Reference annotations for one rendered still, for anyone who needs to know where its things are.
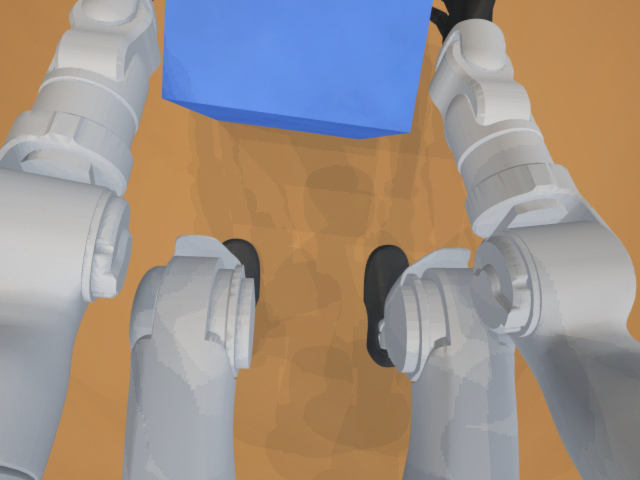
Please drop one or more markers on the robot left forearm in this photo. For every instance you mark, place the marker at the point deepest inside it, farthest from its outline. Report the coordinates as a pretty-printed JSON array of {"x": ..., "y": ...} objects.
[{"x": 89, "y": 105}]

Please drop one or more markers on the robot left upper arm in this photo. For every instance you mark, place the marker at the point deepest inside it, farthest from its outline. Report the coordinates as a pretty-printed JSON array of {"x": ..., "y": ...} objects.
[{"x": 63, "y": 244}]

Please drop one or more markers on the robot right forearm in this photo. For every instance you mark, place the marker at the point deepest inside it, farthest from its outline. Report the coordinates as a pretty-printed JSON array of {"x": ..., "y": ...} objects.
[{"x": 509, "y": 175}]

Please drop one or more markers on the robot right thigh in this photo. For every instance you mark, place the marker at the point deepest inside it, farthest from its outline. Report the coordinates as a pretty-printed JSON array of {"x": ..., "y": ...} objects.
[{"x": 463, "y": 412}]

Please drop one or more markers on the right robot hand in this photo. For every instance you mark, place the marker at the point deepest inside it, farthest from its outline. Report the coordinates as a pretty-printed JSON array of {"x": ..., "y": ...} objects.
[{"x": 460, "y": 10}]

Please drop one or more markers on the carton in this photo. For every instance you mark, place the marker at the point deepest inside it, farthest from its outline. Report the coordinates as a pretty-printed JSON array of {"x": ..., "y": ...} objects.
[{"x": 346, "y": 68}]

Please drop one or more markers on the robot right upper arm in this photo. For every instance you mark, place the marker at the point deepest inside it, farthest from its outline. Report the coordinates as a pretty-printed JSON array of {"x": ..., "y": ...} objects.
[{"x": 563, "y": 293}]

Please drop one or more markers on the left robot shin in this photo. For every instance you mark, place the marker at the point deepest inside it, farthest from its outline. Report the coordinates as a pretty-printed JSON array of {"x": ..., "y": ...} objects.
[{"x": 144, "y": 303}]

